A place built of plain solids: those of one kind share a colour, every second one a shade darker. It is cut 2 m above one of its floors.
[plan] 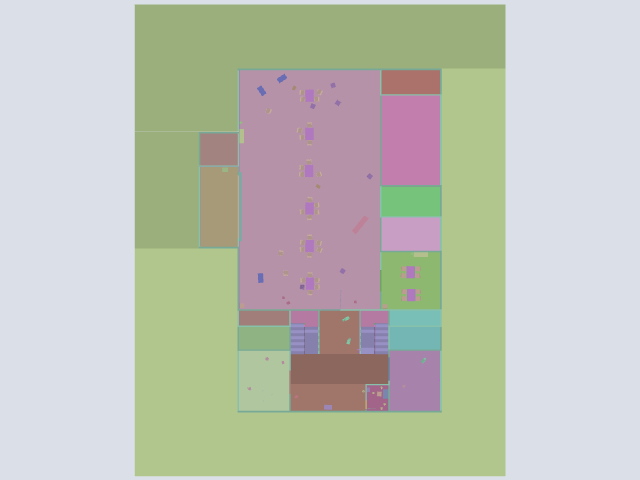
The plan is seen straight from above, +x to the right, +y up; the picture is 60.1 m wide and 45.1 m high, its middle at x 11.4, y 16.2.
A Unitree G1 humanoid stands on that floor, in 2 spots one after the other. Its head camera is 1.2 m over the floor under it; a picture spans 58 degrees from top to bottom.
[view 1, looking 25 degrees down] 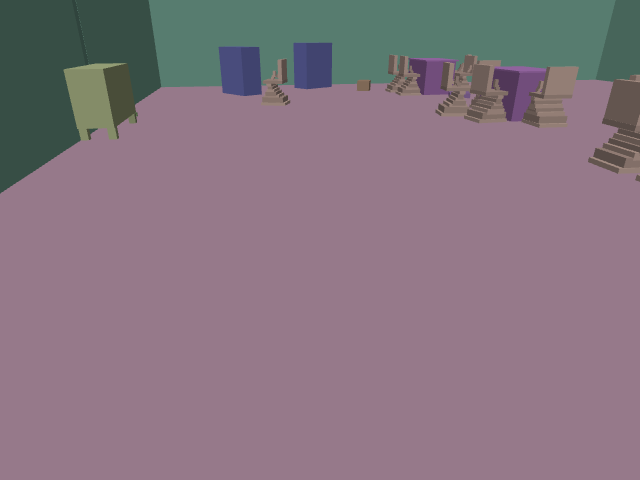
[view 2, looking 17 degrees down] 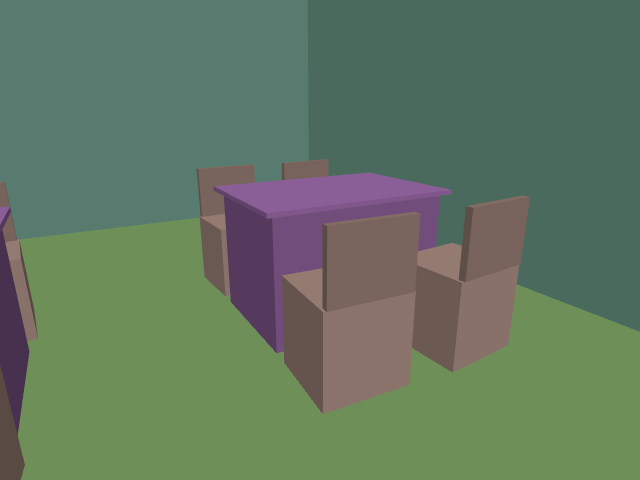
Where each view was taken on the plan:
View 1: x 5.88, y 19.27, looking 80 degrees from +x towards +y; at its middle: floor_ballroom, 2.84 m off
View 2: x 17.82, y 12.32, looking -30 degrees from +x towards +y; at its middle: kitchen_table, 2.16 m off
